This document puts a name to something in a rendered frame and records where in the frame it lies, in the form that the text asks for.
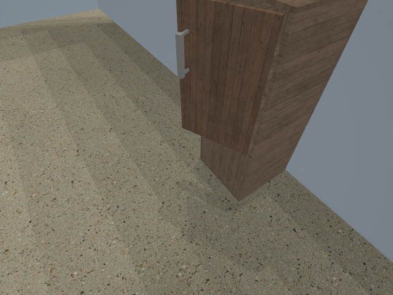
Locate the cupboard door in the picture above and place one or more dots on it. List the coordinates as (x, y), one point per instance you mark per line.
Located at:
(228, 50)

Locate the handle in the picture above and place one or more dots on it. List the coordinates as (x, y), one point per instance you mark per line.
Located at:
(181, 71)

